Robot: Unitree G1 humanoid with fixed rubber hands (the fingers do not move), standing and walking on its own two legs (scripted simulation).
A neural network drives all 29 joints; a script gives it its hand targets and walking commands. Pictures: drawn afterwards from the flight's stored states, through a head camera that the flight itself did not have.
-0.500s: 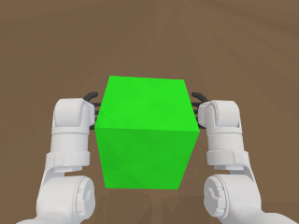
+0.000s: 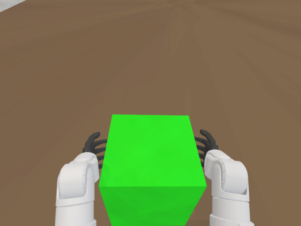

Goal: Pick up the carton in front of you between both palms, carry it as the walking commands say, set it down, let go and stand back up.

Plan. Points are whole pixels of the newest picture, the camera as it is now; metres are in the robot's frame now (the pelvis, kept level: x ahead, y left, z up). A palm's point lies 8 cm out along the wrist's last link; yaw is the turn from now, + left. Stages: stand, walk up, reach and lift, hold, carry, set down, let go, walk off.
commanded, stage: carry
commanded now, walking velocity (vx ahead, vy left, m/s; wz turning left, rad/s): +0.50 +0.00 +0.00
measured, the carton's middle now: (149, 171) +0.28 -0.01 +0.00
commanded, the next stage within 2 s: none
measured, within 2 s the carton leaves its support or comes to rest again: neither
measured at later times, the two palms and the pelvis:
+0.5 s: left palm (93, 93) +0.57 +0.19 +0.06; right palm (176, 91) +0.55 -0.11 +0.07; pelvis +0.29 +0.05 +0.00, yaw -4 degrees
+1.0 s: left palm (103, 68) +0.70 +0.16 +0.08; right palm (177, 66) +0.69 -0.14 +0.08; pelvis +0.43 +0.02 -0.01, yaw -1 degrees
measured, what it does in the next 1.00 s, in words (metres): walks ahead: left foot, then right foot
